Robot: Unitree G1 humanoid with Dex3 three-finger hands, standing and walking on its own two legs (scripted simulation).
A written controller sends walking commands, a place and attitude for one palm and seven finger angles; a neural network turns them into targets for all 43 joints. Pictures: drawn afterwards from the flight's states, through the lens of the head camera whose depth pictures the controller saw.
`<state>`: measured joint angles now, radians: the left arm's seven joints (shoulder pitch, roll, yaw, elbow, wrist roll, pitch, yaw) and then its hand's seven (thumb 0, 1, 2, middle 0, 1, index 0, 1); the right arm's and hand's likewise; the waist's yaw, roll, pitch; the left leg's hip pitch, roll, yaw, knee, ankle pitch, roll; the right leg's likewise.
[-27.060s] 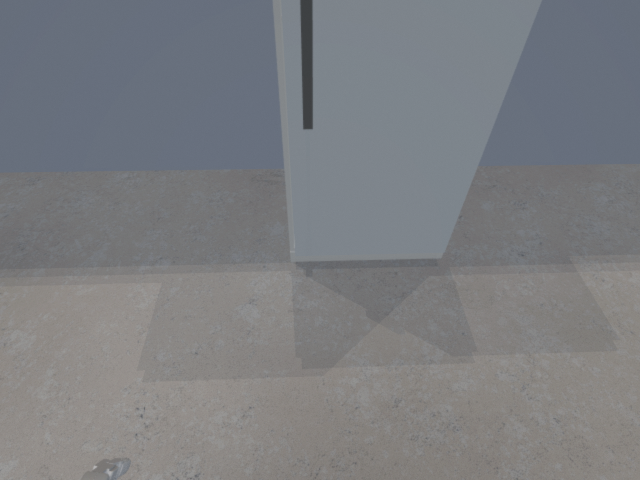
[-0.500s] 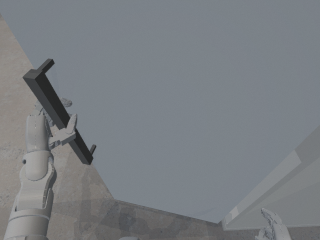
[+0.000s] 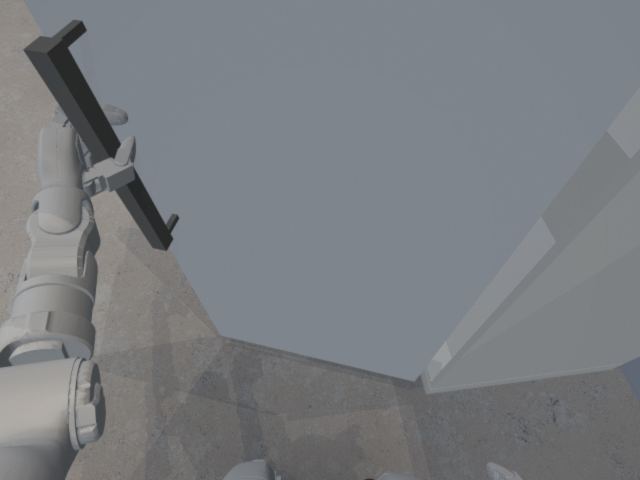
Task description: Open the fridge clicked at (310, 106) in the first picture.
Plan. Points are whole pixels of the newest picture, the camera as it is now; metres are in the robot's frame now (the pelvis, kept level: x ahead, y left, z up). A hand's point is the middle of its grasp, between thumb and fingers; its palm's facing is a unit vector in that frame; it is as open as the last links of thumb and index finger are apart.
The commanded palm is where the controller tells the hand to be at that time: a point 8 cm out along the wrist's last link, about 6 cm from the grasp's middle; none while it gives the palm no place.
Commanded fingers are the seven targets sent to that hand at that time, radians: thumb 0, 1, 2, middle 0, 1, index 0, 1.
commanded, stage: stop walking and hold the door back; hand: left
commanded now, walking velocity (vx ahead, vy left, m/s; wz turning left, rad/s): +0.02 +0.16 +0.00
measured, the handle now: (128, 159) +0.48 +0.29 +0.10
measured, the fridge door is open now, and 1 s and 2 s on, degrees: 69 71 65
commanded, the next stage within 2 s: loosen the grip on the handle in 1.04 s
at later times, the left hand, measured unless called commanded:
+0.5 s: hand (118, 165) +0.44 +0.27 +0.13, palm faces +0.27 -0.94 -0.22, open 6.6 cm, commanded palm +0.39 +0.32 +0.12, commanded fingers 0.00 0.90 0.90 -0.45 -1.40 -0.45 -1.40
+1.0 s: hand (115, 175) +0.43 +0.27 +0.13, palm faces +0.27 -0.94 -0.22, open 5.9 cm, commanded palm +0.39 +0.33 +0.12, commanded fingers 0.00 0.90 0.90 -0.45 -1.40 -0.45 -1.40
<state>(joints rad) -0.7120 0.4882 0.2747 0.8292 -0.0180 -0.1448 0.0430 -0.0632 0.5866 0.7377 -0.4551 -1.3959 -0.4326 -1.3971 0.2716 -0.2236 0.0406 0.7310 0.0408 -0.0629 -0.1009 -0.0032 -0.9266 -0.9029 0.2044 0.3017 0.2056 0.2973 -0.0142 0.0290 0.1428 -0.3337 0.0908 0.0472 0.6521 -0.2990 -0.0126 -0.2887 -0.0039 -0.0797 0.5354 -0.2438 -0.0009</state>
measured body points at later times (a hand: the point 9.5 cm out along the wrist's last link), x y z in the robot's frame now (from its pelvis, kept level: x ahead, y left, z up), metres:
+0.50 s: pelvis +0.03 +0.03 +0.01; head +0.08 +0.06 +0.46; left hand +0.42 +0.32 +0.14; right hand +0.16 -0.23 -0.07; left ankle +0.09 +0.14 -0.73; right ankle +0.01 -0.09 -0.71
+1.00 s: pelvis +0.00 +0.03 +0.01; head +0.01 +0.04 +0.46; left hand +0.41 +0.32 +0.14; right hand +0.08 -0.26 -0.09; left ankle +0.09 +0.14 -0.73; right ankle +0.01 -0.08 -0.73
